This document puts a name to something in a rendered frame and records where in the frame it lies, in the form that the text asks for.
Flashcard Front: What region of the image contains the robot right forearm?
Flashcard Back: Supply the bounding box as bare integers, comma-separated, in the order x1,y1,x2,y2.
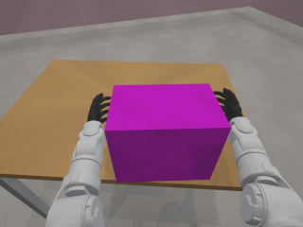
228,116,303,203

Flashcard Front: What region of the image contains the carton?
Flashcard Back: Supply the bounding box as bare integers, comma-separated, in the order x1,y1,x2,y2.
104,83,231,183

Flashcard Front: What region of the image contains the right robot hand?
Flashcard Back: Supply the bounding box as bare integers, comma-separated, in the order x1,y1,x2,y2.
213,88,243,122

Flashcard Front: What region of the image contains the left robot hand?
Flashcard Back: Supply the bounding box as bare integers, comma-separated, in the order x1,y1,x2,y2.
87,93,111,124

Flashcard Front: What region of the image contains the robot left forearm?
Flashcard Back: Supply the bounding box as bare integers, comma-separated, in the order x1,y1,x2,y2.
45,120,106,227

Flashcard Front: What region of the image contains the right robot upper arm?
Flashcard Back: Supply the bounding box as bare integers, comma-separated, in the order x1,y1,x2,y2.
239,182,303,227

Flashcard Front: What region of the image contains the left robot upper arm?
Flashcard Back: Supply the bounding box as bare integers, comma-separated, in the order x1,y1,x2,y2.
46,194,104,227

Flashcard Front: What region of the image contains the table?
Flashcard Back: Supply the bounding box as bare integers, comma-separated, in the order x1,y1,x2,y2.
0,60,246,219

